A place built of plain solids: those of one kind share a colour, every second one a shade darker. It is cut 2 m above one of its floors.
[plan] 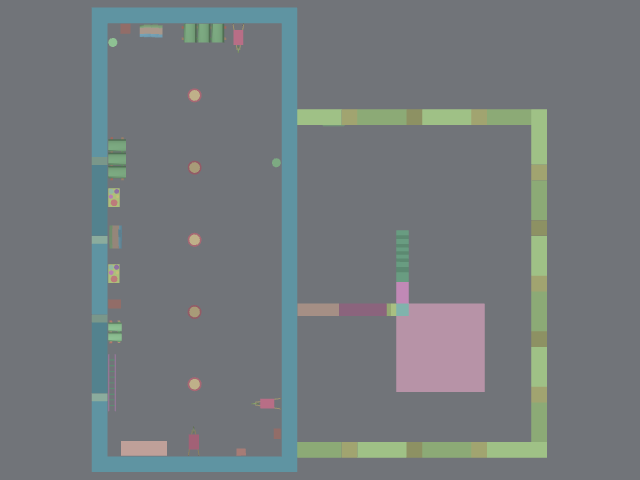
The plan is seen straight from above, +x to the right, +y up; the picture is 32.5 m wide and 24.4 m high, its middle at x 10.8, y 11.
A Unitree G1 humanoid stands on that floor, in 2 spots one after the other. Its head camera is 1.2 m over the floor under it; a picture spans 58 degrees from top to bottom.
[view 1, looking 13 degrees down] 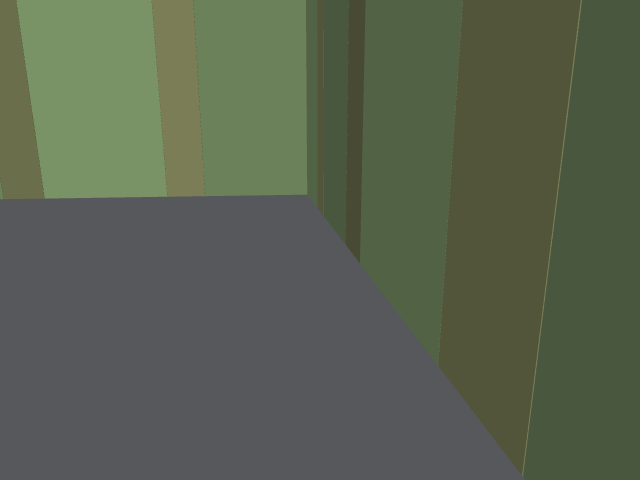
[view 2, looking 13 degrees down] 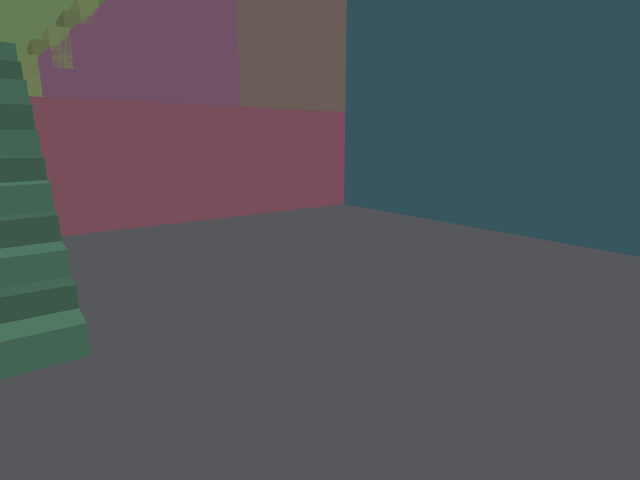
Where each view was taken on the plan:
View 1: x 20.64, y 7.14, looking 83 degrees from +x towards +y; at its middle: ground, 5.33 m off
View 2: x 14.99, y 14.09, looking -127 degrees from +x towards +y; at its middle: ground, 5.33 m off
